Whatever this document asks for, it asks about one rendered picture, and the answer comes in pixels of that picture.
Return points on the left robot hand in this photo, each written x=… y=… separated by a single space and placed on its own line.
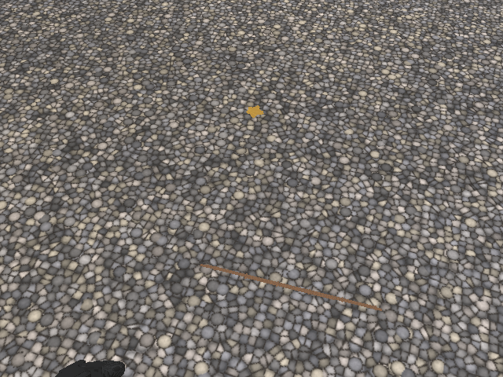
x=93 y=369

